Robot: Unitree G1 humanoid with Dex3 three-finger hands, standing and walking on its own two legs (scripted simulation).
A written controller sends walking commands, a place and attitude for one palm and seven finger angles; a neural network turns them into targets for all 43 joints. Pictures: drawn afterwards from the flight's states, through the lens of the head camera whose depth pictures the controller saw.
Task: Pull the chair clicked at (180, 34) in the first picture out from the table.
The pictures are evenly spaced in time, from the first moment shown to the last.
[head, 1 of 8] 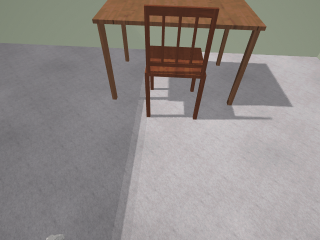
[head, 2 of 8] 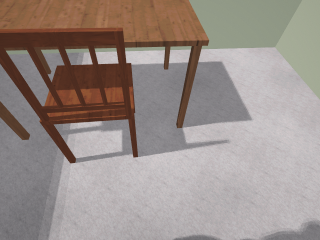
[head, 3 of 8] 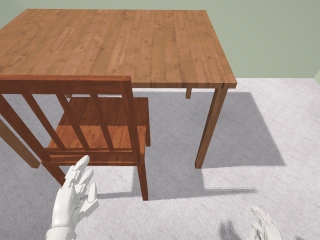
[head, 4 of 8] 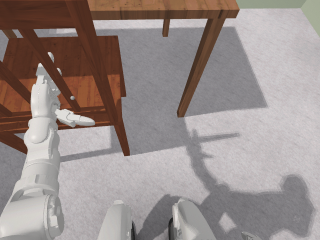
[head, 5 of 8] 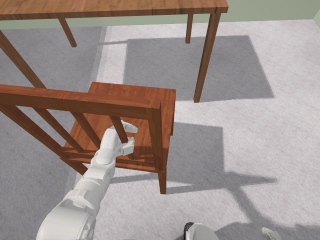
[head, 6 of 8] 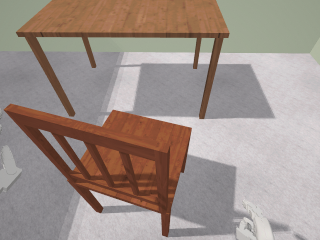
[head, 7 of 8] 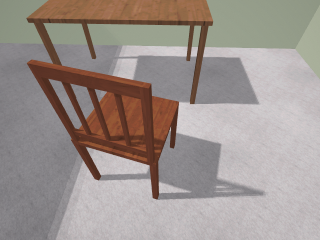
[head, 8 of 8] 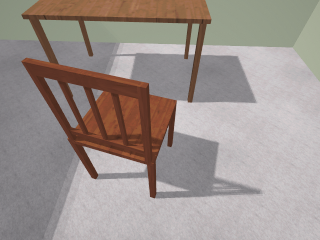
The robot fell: no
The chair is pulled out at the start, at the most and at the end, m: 0.00 0.61 0.61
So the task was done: yes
